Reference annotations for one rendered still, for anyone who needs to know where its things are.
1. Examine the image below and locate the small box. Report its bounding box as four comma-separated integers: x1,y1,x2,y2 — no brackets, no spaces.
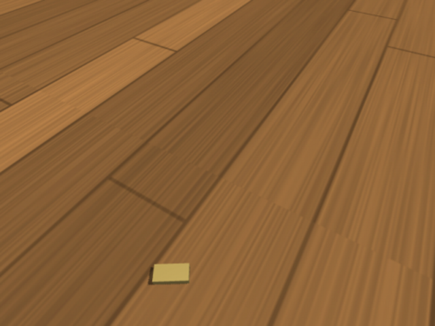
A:
152,263,190,285

